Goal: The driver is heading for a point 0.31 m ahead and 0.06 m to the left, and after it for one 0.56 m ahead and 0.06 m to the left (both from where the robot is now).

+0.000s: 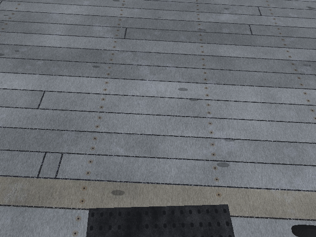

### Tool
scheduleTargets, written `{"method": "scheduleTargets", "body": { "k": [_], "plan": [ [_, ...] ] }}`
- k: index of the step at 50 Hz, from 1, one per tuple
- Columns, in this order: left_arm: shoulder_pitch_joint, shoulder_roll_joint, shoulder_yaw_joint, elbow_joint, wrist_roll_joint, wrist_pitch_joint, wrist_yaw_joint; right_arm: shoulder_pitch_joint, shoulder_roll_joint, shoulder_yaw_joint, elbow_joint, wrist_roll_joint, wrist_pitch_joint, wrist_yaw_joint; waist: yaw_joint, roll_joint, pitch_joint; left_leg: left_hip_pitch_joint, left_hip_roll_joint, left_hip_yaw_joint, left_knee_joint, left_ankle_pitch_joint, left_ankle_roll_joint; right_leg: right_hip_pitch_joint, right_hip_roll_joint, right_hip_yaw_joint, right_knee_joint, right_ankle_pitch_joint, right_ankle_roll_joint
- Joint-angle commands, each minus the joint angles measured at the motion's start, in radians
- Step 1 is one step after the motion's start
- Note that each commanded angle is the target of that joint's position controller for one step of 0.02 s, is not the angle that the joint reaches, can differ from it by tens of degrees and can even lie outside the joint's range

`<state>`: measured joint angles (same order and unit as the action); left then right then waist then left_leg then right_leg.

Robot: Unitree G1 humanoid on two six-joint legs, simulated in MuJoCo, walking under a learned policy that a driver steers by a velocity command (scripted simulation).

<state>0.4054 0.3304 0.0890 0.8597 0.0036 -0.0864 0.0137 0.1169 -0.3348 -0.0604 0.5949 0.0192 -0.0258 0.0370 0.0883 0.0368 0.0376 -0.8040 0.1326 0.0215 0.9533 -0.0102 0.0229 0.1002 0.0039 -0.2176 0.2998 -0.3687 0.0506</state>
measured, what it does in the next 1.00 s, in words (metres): walks ahead: left foot, then right foot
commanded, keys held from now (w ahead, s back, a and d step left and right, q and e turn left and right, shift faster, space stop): q+shift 0.26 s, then e+shift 0.48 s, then q+shift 0.26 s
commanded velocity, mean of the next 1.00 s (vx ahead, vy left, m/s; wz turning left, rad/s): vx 0.16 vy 0.00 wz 0.15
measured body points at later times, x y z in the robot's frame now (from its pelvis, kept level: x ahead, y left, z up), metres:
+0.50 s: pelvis +0.24 +0.02 +0.01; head +0.26 +0.04 +0.46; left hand +0.29 +0.32 -0.11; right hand +0.49 -0.17 -0.06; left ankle +0.27 +0.08 -0.73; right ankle +0.40 -0.13 -0.67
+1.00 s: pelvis +0.33 -0.06 +0.02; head +0.37 -0.09 +0.46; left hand +0.49 +0.20 -0.06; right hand +0.46 -0.34 -0.11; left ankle +0.31 +0.10 -0.65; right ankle +0.31 -0.14 -0.73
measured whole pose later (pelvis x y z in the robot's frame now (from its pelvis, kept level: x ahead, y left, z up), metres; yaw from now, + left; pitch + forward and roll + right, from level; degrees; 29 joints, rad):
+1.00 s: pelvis +0.33 -0.06 +0.02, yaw +7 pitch +1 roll +2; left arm 0.10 0.23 0.02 0.66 0.02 0.03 0.03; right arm 0.21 -0.32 -0.08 0.77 0.04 0.05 -0.01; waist -0.04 0.04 0.06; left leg -0.50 0.00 -0.06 1.03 -0.41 -0.11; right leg -0.19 0.01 -0.07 0.45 -0.29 -0.06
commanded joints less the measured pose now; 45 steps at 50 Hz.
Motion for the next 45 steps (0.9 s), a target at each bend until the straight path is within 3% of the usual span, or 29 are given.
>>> {"method": "scheduleTargets", "body": {
  "k": [1, 2, 3, 4, 5, 6, 7, 8, 9, 10, 11, 12, 13, 16, 19, 21, 23, 25, 27, 31, 35, 37, 38, 39, 40, 41, 42, 44, 45],
  "plan": [
    [-0.225, 0.182, 0.026, -0.136, -0.015, -0.027, 0.014, 0.071, -0.022, -0.006, -0.028, -0.012, -0.008, 0.039, -0.124, -0.044, 0.049, 0.348, -0.084, 0.082, -0.212, 0.167, 0.025, -0.241, -0.206, -0.005, -0.048, 0.803, -0.115],
    [-0.221, 0.215, 0.036, -0.139, -0.028, -0.018, 0.013, 0.125, -0.051, -0.02, -0.017, -0.005, -0.002, 0.042, -0.153, -0.076, 0.0, 0.412, -0.129, 0.112, -0.223, 0.124, 0.043, -0.179, -0.213, -0.01, 0.049, 0.977, -0.105],
    [-0.228, 0.236, 0.044, -0.148, -0.04, -0.004, 0.01, 0.234, -0.097, -0.043, 0.005, 0.0, 0.006, 0.04, -0.213, -0.097, -0.066, 0.53, -0.17, 0.129, -0.223, 0.069, 0.07, -0.157, -0.223, -0.007, 0.216, 1.104, -0.099],
    [-0.239, 0.225, 0.042, -0.157, -0.047, 0.004, 0.004, 0.393, -0.169, -0.081, 0.039, 0.0, 0.018, 0.029, -0.296, -0.087, -0.149, 0.752, -0.207, 0.12, -0.244, 0.067, 0.108, -0.231, -0.22, 0.008, 0.458, 1.1, -0.08],
    [-0.207, 0.147, 0.021, -0.147, -0.047, -0.002, -0.009, 0.436, -0.206, -0.099, 0.057, 0.004, 0.029, 0.003, -0.304, 0.025, -0.144, 0.927, -0.183, 0.028, -0.309, 0.147, 0.139, -0.4, -0.141, 0.027, 0.754, 0.573, -0.022],
    [-0.141, -0.013, -0.021, -0.175, 0.013, -0.013, -0.023, 0.312, -0.286, -0.096, 0.017, -0.002, 0.031, -0.014, -0.154, 0.392, -0.08, 0.97, -0.054, -0.261, -0.322, 0.751, 0.228, -0.654, 0.064, 0.061, 1.209, -0.323, 0.022],
    [0.064, 0.057, -0.031, -0.202, -0.01, -0.029, -0.031, 0.234, -0.287, -0.076, -0.078, -0.065, -0.008, 0.002, -0.064, 0.321, -0.434, 1.14, 0.212, -0.823, -0.522, 0.424, 0.433, -0.788, 0.098, 0.341, 1.373, -0.295, 0.016],
    [-0.048, 0.162, -0.014, -0.201, -0.012, -0.028, -0.026, 0.186, -0.249, -0.081, -0.119, -0.043, -0.016, 0.021, -0.124, 0.091, -0.442, 1.062, 0.17, -0.839, -0.607, 0.174, 0.388, -0.735, 0.052, 0.391, 1.301, -0.216, -0.015],
    [-0.147, 0.159, -0.011, -0.227, -0.014, -0.018, -0.014, 0.157, -0.217, -0.074, -0.106, -0.019, -0.025, 0.024, -0.105, -0.025, -0.271, 0.911, 0.12, -0.743, -0.633, 0.014, 0.343, -0.789, 0.03, 0.374, 1.187, -0.134, -0.023],
    [-0.178, 0.141, -0.015, -0.221, 0.001, -0.003, 0.004, 0.121, -0.183, -0.066, -0.103, -0.002, -0.031, 0.019, -0.075, -0.108, -0.214, 0.797, 0.077, -0.693, -0.63, -0.032, 0.301, -0.768, -0.014, 0.384, 1.1, -0.082, -0.022],
    [-0.182, 0.143, -0.012, -0.218, 0.004, 0.011, 0.011, 0.081, -0.174, -0.065, -0.107, -0.008, -0.028, 0.008, -0.048, -0.099, -0.167, 0.681, 0.047, -0.631, -0.634, 0.024, 0.283, -0.721, -0.027, 0.389, 1.031, -0.054, -0.02],
    [-0.192, 0.15, -0.008, -0.216, 0.005, 0.029, 0.011, 0.061, -0.171, -0.065, -0.113, -0.024, -0.022, -0.003, -0.038, -0.071, -0.149, 0.601, 0.022, -0.583, -0.645, 0.093, 0.268, -0.671, -0.035, 0.392, 0.98, -0.043, -0.013],
    [-0.2, 0.136, -0.008, -0.213, 0.009, 0.039, 0.013, 0.049, -0.161, -0.063, -0.111, -0.026, -0.016, -0.013, -0.036, -0.06, -0.139, 0.555, 0.003, -0.537, -0.635, 0.175, 0.264, -0.65, -0.034, 0.387, 0.928, -0.043, 0.0],
    [-0.177, 0.082, -0.022, -0.177, 0.018, 0.052, 0.021, 0.088, -0.12, -0.04, -0.081, -0.028, -0.007, -0.049, -0.062, -0.076, -0.194, 0.525, 0.013, -0.375, -0.564, 0.521, 0.262, -0.646, -0.048, 0.325, 0.896, 0.047, 0.045],
    [-0.188, 0.052, -0.031, -0.171, 0.001, 0.068, 0.027, 0.079, -0.049, 0.001, -0.048, -0.037, 0.007, -0.064, -0.072, -0.022, -0.218, 0.528, -0.015, -0.282, -0.573, 0.419, 0.211, -0.631, -0.072, 0.309, 0.823, 0.184, 0.066],
    [-0.204, 0.034, -0.037, -0.164, -0.004, 0.073, 0.024, 0.043, -0.003, 0.022, -0.028, -0.053, 0.007, -0.062, -0.079, 0.014, -0.18, 0.506, -0.04, -0.223, -0.609, 0.213, 0.164, -0.58, -0.101, 0.312, 0.679, 0.283, 0.061],
    [-0.249, 0.04, -0.037, -0.174, -0.012, 0.07, 0.02, 0.036, -0.02, 0.017, -0.006, -0.071, -0.002, -0.054, -0.114, 0.053, -0.112, 0.486, -0.019, -0.21, -0.658, 0.042, 0.161, -0.536, -0.107, 0.316, 0.557, 0.334, 0.046],
    [-0.284, 0.092, -0.022, -0.196, -0.024, 0.067, 0.016, 0.042, -0.069, -0.001, 0.015, -0.074, 0.001, -0.049, -0.145, 0.082, -0.058, 0.55, 0.025, -0.232, -0.669, 0.004, 0.191, -0.587, -0.092, 0.302, 0.511, 0.241, 0.037],
    [-0.293, 0.121, -0.009, -0.22, -0.03, 0.069, 0.007, 0.064, -0.096, -0.015, 0.034, -0.061, 0.018, -0.051, -0.162, 0.072, -0.042, 0.668, 0.086, -0.278, -0.641, 0.048, 0.232, -0.682, -0.092, 0.298, 0.52, 0.099, 0.03],
    [-0.251, 0.082, -0.013, -0.235, -0.028, 0.081, -0.02, 0.048, -0.08, -0.021, 0.036, -0.036, 0.052, -0.066, -0.148, 0.049, -0.064, 0.808, 0.153, -0.28, -0.579, 0.293, 0.257, -0.729, -0.097, 0.265, 0.552, -0.043, 0.031],
    [-0.193, 0.059, -0.012, -0.233, -0.042, 0.084, -0.039, 0.0, -0.092, -0.036, 0.022, -0.023, 0.07, -0.069, -0.116, 0.062, -0.119, 0.829, 0.13, -0.168, -0.494, 0.49, 0.208, -0.592, -0.043, 0.182, 0.397, -0.012, 0.012],
    [-0.127, 0.064, -0.001, -0.22, -0.035, 0.079, -0.04, -0.021, -0.087, -0.038, 0.024, 0.002, 0.065, -0.074, -0.064, 0.057, -0.145, 0.782, 0.085, -0.083, -0.381, 0.459, 0.138, -0.441, 0.002, 0.156, 0.169, 0.2, -0.029],
    [-0.106, 0.116, 0.014, -0.227, -0.019, 0.075, -0.028, 0.02, -0.073, -0.034, 0.039, 0.005, 0.047, -0.07, -0.05, -0.023, -0.163, 0.634, 0.012, -0.041, -0.245, 0.291, 0.062, -0.263, -0.048, 0.284, 0.063, 0.454, -0.083],
    [-0.105, 0.251, 0.039, -0.258, 0.0, 0.077, -0.009, 0.025, -0.005, -0.01, 0.0, -0.054, 0.028, -0.057, -0.094, -0.346, -0.214, 0.299, -0.118, 0.045, 0.032, -0.414, -0.038, -0.011, -0.351, 0.638, 0.13, 1.083, -0.232],
    [-0.096, 0.156, 0.011, -0.274, 0.015, 0.079, -0.005, -0.01, -0.044, -0.017, 0.017, -0.054, 0.016, -0.048, -0.029, -0.271, -0.295, 0.18, -0.159, -0.044, 0.181, -0.682, -0.071, 0.033, -0.454, 0.656, 0.169, 1.266, -0.392],
    [-0.099, 0.092, -0.011, -0.261, 0.022, 0.076, -0.007, -0.02, -0.067, -0.024, 0.038, -0.023, 0.015, -0.039, -0.02, -0.154, -0.287, 0.187, -0.113, -0.087, 0.206, -0.648, -0.073, 0.019, -0.39, 0.541, 0.175, 1.184, -0.371],
    [-0.142, 0.05, -0.024, -0.245, 0.018, 0.073, -0.006, -0.017, -0.038, -0.017, 0.06, -0.003, 0.019, -0.035, -0.045, -0.125, -0.243, 0.172, -0.094, -0.099, 0.162, -0.605, -0.078, 0.019, -0.318, 0.465, 0.176, 1.069, -0.306],
    [-0.198, 0.047, -0.03, -0.232, 0.006, 0.078, 0.0, 0.005, -0.027, -0.017, 0.098, 0.011, 0.039, -0.037, -0.063, -0.148, -0.179, 0.23, -0.099, -0.114, 0.073, -0.489, -0.105, -0.046, -0.257, 0.354, 0.153, 1.018, -0.249],
    [-0.217, 0.07, -0.024, -0.23, 0.012, 0.083, 0.004, 0.03, -0.036, -0.022, 0.108, 0.019, 0.047, -0.036, -0.076, -0.174, -0.154, 0.27, -0.128, -0.106, 0.067, -0.438, -0.119, -0.091, -0.236, 0.306, 0.143, 1.034, -0.244]
  ]
}}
